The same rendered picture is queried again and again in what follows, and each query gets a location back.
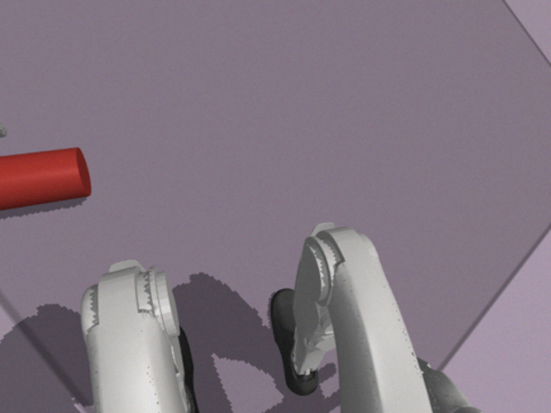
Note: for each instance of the left robot foot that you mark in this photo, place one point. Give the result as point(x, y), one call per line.
point(188, 370)

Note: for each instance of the right robot foot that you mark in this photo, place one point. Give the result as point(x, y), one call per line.
point(283, 324)

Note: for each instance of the can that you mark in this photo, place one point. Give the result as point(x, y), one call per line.
point(43, 177)

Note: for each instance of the right robot hand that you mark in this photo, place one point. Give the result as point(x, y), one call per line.
point(444, 395)

